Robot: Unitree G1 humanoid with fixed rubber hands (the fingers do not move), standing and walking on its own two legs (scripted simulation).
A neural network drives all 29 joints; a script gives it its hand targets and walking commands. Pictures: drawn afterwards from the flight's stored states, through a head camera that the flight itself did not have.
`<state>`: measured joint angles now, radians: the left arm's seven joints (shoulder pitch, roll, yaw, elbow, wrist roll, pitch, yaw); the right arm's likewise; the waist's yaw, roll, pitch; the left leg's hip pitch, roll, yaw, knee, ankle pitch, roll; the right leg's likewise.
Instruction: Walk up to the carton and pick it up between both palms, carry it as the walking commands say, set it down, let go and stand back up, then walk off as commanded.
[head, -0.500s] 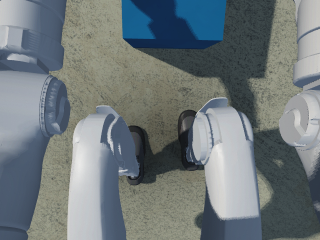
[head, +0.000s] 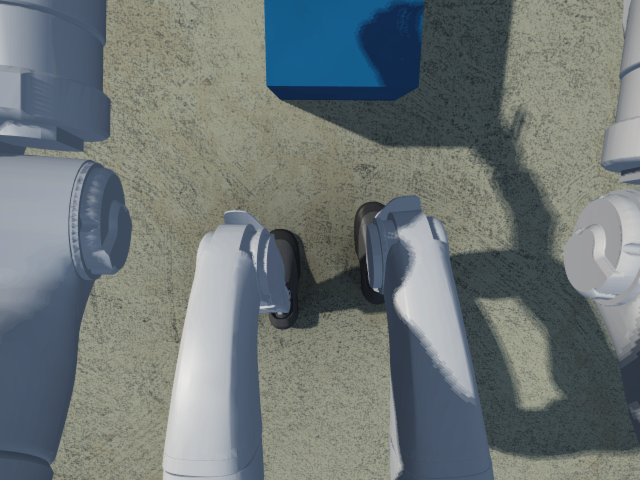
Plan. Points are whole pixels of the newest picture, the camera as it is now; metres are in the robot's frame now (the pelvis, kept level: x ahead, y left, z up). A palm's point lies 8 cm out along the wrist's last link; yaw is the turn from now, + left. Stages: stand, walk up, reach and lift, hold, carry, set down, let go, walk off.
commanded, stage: set down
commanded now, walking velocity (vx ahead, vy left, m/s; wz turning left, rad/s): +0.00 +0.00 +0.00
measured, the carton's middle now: out of the picture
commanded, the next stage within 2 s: let go in 0.38 s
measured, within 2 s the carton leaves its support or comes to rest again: neither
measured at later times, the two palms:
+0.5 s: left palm out of the picture +0.61 +0.13 +0.05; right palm out of the picture +0.57 -0.25 +0.05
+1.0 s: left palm out of the picture +0.44 +0.19 +0.13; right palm out of the picture +0.38 -0.26 +0.13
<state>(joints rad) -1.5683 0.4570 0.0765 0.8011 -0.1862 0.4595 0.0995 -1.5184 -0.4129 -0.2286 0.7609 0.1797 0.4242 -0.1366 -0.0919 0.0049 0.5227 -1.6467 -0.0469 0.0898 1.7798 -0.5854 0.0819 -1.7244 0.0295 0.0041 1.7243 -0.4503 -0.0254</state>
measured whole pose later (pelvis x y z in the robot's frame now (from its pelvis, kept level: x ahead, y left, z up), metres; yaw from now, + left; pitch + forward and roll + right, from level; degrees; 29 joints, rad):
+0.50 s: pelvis +0.01 +0.00 +0.12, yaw -1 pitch +25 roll +2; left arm -1.55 0.46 0.13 0.93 -0.18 0.38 0.04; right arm -1.50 -0.40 -0.22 0.79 0.16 0.41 -0.11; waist -0.08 0.00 0.51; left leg -1.28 -0.05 0.08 1.25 -0.41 0.06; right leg -1.36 0.04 0.04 1.21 -0.29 -0.02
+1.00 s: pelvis +0.05 +0.00 +0.19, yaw -2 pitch +16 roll +1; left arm -0.49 0.29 0.13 0.55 -0.15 0.30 0.01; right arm -0.45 -0.28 -0.08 0.45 0.11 0.31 0.02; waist -0.06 0.00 0.15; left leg -0.87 -0.05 0.06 0.99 -0.40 0.06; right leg -0.94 0.05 0.04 0.96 -0.29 -0.02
